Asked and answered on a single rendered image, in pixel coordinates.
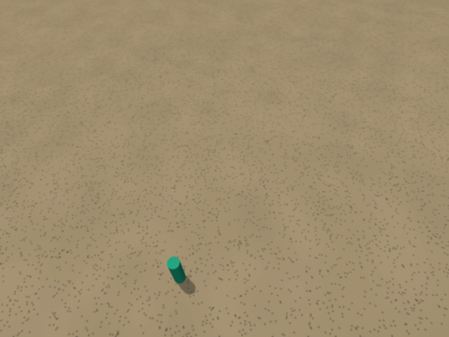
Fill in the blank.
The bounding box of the can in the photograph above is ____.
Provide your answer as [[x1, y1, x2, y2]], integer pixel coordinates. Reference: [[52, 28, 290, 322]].
[[167, 256, 186, 284]]

